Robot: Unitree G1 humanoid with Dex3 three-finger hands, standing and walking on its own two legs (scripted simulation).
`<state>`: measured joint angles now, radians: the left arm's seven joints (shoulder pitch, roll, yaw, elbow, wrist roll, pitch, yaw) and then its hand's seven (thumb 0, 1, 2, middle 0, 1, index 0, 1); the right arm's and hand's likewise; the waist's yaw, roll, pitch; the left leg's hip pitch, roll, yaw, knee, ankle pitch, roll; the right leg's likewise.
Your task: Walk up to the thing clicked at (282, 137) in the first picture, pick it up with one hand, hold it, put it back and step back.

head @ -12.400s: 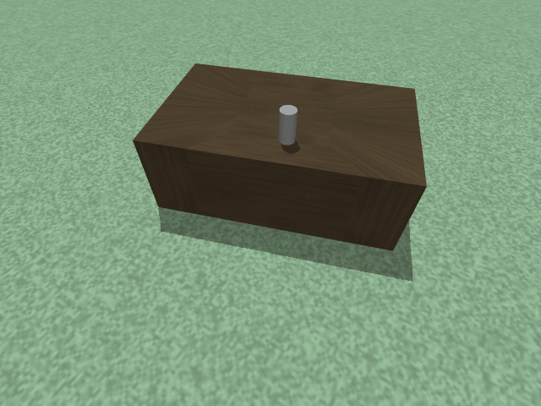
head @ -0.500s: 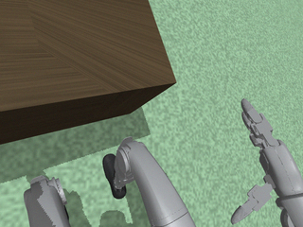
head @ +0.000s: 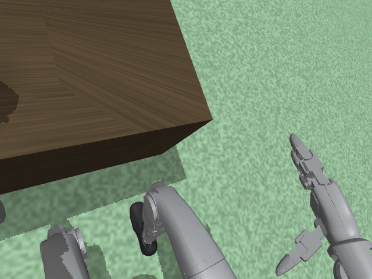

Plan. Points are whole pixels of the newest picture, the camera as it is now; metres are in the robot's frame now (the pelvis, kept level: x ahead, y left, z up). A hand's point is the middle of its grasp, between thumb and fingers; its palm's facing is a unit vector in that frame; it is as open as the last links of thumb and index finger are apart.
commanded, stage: settle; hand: left
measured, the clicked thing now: out of the picture +0.60 +0.21 -0.03
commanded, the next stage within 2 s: lift in 0.76 s
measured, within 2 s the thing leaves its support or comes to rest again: neither
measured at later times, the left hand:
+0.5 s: hand out of the picture +0.60 +0.20 +0.02, palm faces +0.19 -0.98 -0.02, open 9.7 cm
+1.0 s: hand out of the picture +0.60 +0.21 +0.06, palm faces +0.20 -0.98 -0.01, open 9.7 cm
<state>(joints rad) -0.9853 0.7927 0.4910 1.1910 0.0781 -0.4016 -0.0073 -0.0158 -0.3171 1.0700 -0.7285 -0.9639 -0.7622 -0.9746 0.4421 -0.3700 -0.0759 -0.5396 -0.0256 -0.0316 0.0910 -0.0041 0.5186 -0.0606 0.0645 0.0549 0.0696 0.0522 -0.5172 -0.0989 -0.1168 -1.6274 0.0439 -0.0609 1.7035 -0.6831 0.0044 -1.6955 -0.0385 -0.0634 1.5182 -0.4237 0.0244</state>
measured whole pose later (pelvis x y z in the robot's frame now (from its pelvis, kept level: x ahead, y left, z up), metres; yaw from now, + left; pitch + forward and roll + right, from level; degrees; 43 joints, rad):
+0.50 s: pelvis +0.01 +0.00 +0.04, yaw +1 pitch +33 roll -4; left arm -1.03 0.77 0.49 1.31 0.06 -0.44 -0.02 -0.02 -0.35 1.11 -0.72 -1.00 -0.75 -1.01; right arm 0.38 -0.33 -0.02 -0.39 -0.05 0.00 0.05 -0.01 0.53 -0.06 0.06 0.05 0.07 0.05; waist -0.46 -0.05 -0.11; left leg -1.48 0.05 -0.04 1.54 -0.65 0.00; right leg -1.56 -0.03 -0.05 1.38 -0.41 0.02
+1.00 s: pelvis +0.02 +0.00 +0.06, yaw +1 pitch +32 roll -4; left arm -1.04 0.75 0.49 1.33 0.05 -0.45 -0.03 -0.02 -0.36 1.12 -0.72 -1.01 -0.75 -1.02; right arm 0.35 -0.31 -0.02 -0.30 -0.05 0.00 0.04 -0.01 0.52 -0.06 0.06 0.05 0.07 0.05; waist -0.44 -0.05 -0.11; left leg -1.38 0.05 -0.03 1.46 -0.63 0.00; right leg -1.46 -0.03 -0.05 1.30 -0.39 0.02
